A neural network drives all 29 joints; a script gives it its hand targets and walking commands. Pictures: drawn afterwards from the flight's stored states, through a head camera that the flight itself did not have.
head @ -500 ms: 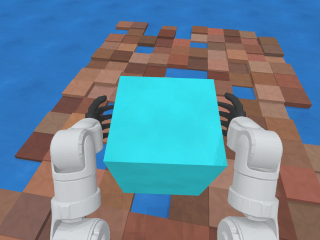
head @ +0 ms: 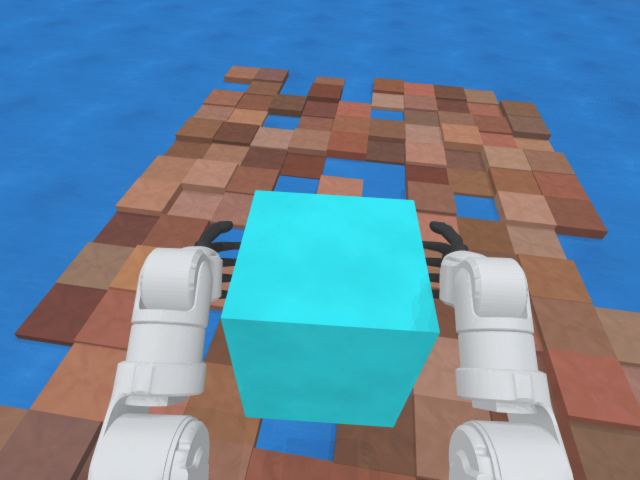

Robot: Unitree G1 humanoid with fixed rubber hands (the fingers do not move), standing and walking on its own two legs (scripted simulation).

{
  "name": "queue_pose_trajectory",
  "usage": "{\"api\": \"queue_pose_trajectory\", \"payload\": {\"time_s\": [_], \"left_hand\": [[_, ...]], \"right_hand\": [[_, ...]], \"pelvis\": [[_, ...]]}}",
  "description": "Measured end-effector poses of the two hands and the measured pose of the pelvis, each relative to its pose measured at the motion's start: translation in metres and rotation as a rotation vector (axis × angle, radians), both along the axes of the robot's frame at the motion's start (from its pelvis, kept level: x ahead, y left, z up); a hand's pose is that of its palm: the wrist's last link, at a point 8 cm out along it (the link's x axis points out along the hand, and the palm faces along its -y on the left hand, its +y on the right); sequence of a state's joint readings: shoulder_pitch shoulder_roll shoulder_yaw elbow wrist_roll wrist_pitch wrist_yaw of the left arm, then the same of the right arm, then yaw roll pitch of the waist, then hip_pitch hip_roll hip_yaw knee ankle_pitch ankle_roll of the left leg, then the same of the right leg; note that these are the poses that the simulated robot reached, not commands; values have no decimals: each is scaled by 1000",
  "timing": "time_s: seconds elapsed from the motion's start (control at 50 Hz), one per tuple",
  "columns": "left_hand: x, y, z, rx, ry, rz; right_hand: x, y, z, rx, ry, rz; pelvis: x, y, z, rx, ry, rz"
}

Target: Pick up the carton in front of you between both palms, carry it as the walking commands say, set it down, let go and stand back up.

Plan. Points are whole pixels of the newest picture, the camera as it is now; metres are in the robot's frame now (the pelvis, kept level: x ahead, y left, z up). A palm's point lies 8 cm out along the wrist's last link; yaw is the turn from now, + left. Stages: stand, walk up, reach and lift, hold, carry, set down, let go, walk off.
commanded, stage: carry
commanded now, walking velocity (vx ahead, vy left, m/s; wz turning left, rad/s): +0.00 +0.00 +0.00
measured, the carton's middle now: (326, 312) +0.35 -0.01 +0.04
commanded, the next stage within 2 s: none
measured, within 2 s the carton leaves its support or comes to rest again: neither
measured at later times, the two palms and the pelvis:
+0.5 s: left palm (196, 269) +0.35 +0.15 +0.13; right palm (445, 271) +0.35 -0.15 +0.13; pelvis +0.01 +0.01 -0.01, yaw +1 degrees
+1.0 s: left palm (205, 192) +0.54 +0.19 +0.09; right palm (388, 185) +0.56 -0.11 +0.10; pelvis +0.19 +0.03 -0.02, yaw +1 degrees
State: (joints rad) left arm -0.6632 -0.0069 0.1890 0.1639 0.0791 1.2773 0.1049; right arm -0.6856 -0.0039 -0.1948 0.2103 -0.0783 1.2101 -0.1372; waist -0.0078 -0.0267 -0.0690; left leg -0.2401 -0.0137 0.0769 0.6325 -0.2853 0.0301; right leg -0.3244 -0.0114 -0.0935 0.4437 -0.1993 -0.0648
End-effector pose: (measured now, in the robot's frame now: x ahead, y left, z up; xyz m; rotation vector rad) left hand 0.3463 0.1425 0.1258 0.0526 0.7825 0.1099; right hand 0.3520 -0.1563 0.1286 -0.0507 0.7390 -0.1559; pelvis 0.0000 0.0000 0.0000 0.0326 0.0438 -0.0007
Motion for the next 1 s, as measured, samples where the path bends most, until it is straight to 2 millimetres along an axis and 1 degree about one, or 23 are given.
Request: {"api": "queue_pose_trajectory", "payload": {"time_s": [0.18,0.38,0.46,0.56,0.62,0.68,0.76,0.86,0.92,0.96,1.0], "left_hand": [[-7,8,3,-3,-5,4],[-10,9,6,3,-4,-4],[-5,10,4,5,-4,-7],[11,12,-3,6,4,-7],[25,13,-8,6,6,-7],[45,12,-13,11,9,-7],[75,12,-21,16,23,11],[107,27,-27,8,28,58],[137,39,-27,-2,15,81],[163,46,-28,-14,2,84],[193,50,-31,-26,-17,69]], "right_hand": [[-6,8,4,-1,-5,3],[-10,9,6,-1,-4,1],[-5,10,5,-2,-4,2],[12,12,-1,-7,5,8],[27,14,-6,-12,6,12],[46,12,-13,-8,9,14],[82,12,-22,-5,24,36],[133,29,-23,19,27,62],[166,41,-24,38,15,61],[189,47,-25,39,2,52],[212,51,-26,34,-18,31]], "pelvis": [[-2,5,0,0,-11,1],[-1,8,-1,0,-18,2],[6,9,-4,-3,-8,8],[22,11,-8,-8,6,15],[36,11,-12,-5,13,16],[56,10,-17,-16,16,15],[82,5,-18,-38,31,25],[116,7,-12,-23,43,13],[145,14,-10,-23,46,9],[168,20,-12,-18,43,11],[193,29,-19,-16,29,10]]}}
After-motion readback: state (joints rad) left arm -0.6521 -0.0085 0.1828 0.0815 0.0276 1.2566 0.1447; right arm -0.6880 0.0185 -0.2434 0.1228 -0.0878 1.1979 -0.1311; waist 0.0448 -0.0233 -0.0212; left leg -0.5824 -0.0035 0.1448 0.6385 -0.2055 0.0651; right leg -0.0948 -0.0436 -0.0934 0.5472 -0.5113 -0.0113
